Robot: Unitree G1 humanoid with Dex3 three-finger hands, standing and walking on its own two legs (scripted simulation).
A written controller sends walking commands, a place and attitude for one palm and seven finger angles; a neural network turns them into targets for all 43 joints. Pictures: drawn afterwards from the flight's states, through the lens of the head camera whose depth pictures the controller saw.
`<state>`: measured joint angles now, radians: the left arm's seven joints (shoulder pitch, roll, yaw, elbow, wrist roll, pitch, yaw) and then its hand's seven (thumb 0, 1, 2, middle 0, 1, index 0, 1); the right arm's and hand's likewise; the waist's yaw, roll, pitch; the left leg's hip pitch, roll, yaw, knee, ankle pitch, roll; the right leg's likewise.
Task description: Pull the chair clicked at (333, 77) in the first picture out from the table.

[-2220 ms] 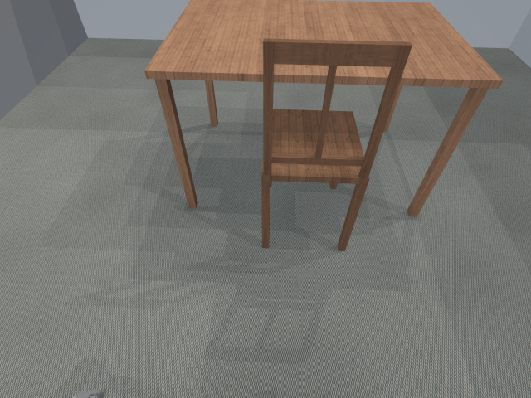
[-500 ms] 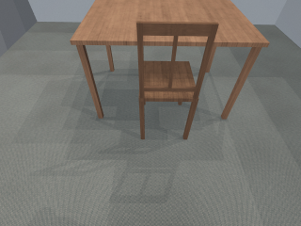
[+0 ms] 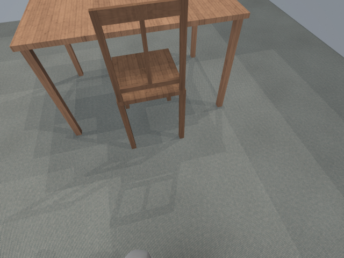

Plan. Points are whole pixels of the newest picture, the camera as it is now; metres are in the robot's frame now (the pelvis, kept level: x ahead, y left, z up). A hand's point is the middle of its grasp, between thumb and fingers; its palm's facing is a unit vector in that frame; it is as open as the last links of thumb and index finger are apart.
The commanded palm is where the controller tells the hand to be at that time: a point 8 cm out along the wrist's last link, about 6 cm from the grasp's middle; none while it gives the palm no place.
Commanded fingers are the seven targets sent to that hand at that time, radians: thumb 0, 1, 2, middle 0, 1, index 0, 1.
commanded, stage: walk to a spot facing it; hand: left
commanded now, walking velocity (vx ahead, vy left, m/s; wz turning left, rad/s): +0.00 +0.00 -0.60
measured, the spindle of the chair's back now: (146, 55) +0.90 +0.21 -0.07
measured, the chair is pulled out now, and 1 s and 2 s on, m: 0.00 0.00 0.00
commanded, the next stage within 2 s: turn to face it in 1.56 s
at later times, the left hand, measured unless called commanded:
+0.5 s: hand (95, 257) +0.13 +0.23 -0.17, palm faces -0.30 -0.93 -0.21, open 7.4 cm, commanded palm none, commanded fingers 0.00 0.90 0.90 -0.20 -0.30 -0.20 -0.30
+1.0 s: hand (123, 232) +0.20 +0.17 -0.19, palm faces -0.51 -0.84 -0.17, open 7.4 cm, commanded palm none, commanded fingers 0.00 0.90 0.90 -0.20 -0.30 -0.20 -0.30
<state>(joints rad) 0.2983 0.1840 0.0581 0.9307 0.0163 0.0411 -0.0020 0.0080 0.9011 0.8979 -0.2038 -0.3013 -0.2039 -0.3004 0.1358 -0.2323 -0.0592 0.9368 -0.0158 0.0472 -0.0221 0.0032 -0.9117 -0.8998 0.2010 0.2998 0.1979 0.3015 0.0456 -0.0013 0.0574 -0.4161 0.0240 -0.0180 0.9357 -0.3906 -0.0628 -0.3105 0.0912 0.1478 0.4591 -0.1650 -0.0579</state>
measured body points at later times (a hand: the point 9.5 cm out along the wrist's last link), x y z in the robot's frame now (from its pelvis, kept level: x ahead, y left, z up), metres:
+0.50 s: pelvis -0.02 +0.05 +0.00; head +0.01 +0.06 +0.45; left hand +0.15 +0.28 -0.15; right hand -0.06 -0.21 -0.13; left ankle -0.02 +0.16 -0.74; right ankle -0.05 -0.10 -0.70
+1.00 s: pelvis +0.10 +0.01 -0.02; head +0.12 +0.02 +0.43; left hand +0.23 +0.22 -0.18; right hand +0.02 -0.26 -0.13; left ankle +0.22 +0.05 -0.75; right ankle -0.06 -0.08 -0.74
